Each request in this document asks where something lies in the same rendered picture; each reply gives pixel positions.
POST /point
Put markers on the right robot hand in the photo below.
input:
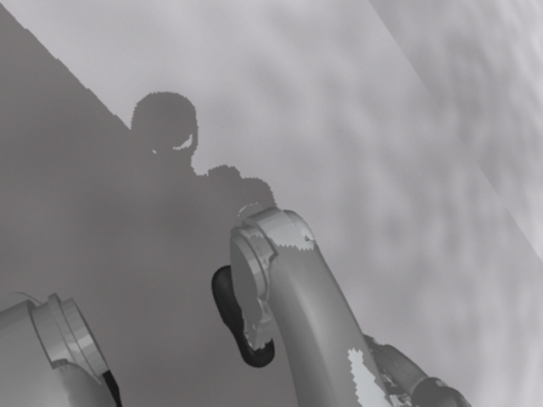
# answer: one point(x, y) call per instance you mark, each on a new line
point(395, 367)

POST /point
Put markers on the right robot foot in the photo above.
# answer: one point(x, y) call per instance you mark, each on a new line
point(231, 315)

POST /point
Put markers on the left robot foot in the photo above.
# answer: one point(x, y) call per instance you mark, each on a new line
point(113, 387)

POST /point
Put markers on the right robot arm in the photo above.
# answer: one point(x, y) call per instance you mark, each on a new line
point(432, 392)

